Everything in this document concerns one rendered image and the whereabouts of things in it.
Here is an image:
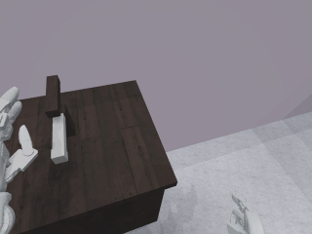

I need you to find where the right robot hand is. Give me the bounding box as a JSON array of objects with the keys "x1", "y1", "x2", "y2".
[{"x1": 227, "y1": 193, "x2": 266, "y2": 234}]

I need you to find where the left robot forearm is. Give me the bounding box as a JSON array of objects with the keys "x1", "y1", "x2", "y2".
[{"x1": 0, "y1": 192, "x2": 16, "y2": 234}]

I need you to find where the counter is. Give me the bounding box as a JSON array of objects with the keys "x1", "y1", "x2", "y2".
[{"x1": 3, "y1": 75, "x2": 177, "y2": 234}]

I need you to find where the left robot hand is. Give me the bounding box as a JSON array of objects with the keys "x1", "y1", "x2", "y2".
[{"x1": 0, "y1": 87, "x2": 38, "y2": 192}]

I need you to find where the tap lever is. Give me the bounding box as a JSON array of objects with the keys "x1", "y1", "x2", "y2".
[{"x1": 51, "y1": 113, "x2": 68, "y2": 164}]

